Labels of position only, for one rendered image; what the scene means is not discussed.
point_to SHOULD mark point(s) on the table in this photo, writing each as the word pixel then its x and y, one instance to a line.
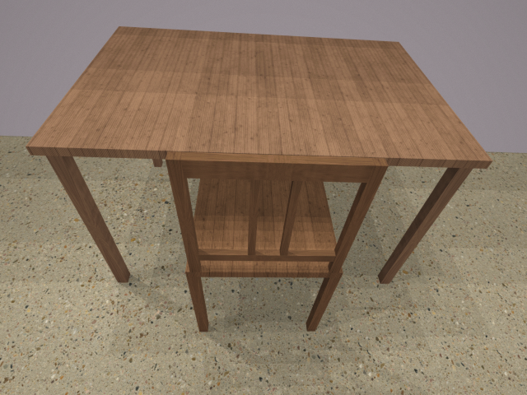
pixel 149 91

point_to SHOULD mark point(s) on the chair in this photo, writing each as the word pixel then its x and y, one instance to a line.
pixel 267 216

